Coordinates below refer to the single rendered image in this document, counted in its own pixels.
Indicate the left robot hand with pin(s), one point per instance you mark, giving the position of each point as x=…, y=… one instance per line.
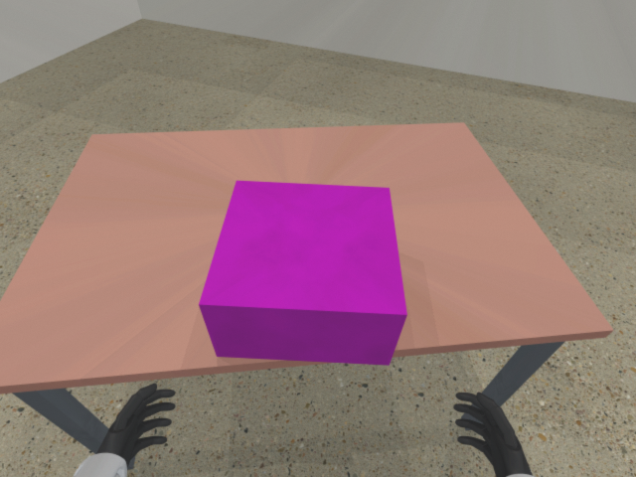
x=122, y=436

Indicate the robot left forearm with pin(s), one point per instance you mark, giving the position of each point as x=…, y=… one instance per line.
x=102, y=465

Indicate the carton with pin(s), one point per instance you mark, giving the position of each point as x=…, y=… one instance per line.
x=306, y=272

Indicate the right robot hand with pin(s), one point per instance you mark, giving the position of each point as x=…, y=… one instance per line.
x=501, y=446

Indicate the table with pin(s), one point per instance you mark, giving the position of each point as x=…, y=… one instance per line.
x=109, y=289

